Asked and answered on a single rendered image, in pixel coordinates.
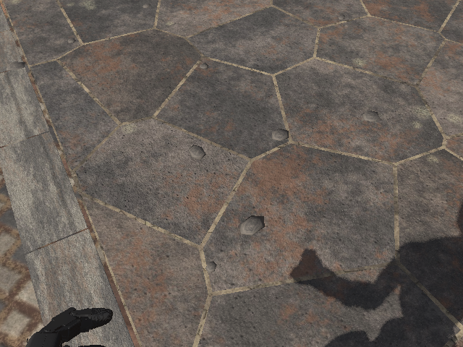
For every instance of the left robot hand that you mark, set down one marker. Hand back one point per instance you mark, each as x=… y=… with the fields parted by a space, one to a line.
x=68 y=324

